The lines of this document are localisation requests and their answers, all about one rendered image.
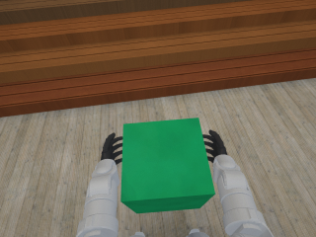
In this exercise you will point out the robot right forearm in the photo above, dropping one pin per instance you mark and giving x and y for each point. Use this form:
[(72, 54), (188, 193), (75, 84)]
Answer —
[(239, 209)]

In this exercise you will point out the robot right shin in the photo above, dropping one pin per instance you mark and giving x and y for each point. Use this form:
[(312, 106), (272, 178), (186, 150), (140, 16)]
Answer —
[(194, 231)]

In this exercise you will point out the carton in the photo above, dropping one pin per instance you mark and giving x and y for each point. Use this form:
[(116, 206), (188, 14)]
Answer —
[(164, 166)]

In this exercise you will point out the robot left forearm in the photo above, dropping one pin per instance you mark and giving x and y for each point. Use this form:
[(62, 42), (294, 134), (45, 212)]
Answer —
[(101, 202)]

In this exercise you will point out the right robot hand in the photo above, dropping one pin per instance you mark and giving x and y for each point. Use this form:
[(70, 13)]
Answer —
[(217, 145)]

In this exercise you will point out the left robot hand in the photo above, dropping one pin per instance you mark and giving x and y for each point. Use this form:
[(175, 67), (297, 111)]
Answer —
[(108, 148)]

